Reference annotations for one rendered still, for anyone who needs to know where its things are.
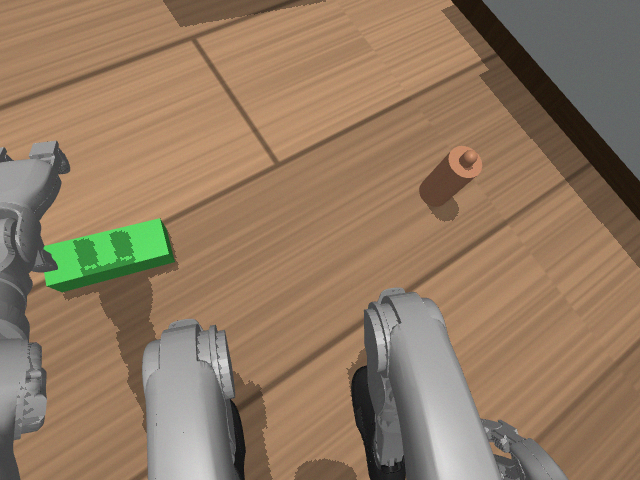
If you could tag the right robot hand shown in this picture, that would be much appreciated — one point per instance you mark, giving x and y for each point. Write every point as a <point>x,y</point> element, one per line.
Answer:
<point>529,460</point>

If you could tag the right robot foot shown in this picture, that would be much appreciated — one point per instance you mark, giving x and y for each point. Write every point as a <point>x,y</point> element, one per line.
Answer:
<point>365,421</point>

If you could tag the left robot arm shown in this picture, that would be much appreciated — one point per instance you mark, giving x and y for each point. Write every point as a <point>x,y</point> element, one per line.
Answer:
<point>23,397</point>

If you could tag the left robot hand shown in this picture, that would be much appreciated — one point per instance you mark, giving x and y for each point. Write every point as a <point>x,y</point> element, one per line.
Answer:
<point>34,184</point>

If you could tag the left robot foot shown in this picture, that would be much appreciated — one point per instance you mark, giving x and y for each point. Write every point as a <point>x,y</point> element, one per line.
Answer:
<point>240,443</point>

